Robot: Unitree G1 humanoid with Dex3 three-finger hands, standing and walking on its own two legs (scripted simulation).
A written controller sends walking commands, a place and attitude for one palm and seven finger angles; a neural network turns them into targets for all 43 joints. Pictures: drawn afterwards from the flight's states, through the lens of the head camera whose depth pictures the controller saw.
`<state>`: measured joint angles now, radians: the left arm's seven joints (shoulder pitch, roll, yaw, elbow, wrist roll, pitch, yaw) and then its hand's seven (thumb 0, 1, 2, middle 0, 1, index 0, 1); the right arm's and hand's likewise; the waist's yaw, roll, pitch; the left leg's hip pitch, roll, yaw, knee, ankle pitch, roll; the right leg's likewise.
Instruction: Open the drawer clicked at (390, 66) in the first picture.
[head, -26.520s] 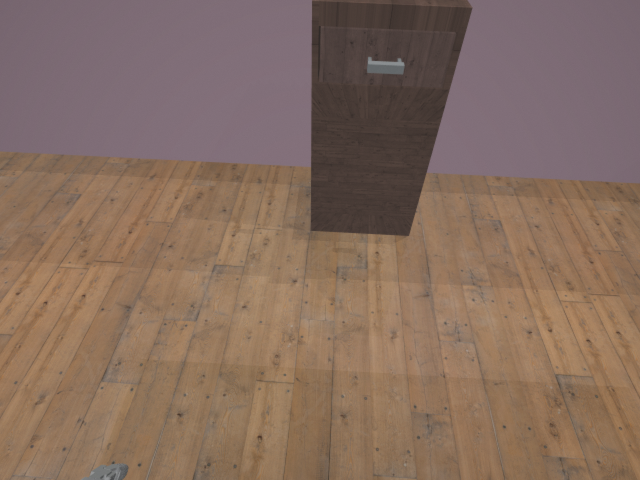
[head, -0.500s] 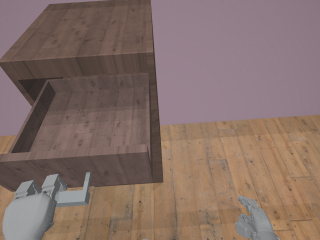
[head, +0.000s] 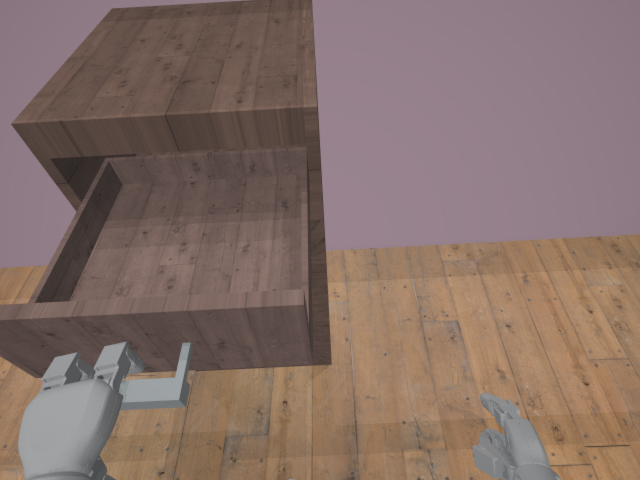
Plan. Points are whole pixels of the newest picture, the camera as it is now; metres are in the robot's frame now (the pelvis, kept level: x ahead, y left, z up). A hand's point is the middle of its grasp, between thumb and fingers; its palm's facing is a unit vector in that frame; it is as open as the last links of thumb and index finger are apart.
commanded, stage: lift the hand off the handle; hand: left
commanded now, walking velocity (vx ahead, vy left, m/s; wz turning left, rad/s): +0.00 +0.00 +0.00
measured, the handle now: (144, 373) +0.22 +0.25 +0.03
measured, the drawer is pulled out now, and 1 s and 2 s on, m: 0.28 0.28 0.28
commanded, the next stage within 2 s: draw the hand back to the body in 1.56 s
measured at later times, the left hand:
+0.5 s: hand (100, 410) +0.17 +0.27 +0.04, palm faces +0.03 -0.08 -1.00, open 13.6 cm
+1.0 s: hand (59, 387) +0.17 +0.27 +0.12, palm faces +0.08 -0.07 -0.99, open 13.8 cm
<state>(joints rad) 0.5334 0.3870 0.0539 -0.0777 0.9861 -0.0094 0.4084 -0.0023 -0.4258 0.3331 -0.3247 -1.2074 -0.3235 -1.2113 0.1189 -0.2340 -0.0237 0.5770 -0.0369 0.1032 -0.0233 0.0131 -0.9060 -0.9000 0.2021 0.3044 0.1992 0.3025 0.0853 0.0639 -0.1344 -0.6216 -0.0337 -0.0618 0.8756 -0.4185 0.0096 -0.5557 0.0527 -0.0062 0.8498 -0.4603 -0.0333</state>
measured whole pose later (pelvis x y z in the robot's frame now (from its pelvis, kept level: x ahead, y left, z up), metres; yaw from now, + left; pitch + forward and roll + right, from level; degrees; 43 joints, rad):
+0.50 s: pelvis +0.00 +0.01 +0.01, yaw +0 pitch +7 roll -1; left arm 0.52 0.40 0.00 -0.17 0.97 0.08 0.35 0.00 -0.49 0.30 -0.32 -1.20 -0.36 -1.23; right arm 0.13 -0.22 0.01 0.57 -0.02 0.12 -0.03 0.01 -0.91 -0.90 0.20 0.30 0.20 0.30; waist 0.09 0.08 -0.13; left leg -0.55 -0.04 -0.05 0.82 -0.40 0.02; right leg -0.48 0.04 0.01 0.80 -0.44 -0.02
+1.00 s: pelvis +0.01 +0.01 +0.03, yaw +0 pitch +3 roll -1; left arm 0.58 0.48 0.05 -0.42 0.89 0.12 0.19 0.00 -0.49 0.30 -0.32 -1.20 -0.32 -1.21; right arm 0.12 -0.25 0.02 0.54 0.01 0.12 -0.03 0.01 -0.91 -0.90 0.20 0.30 0.20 0.30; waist 0.12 0.10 -0.09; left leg -0.36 -0.03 -0.05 0.65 -0.33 0.02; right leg -0.29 0.04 0.01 0.60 -0.36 -0.02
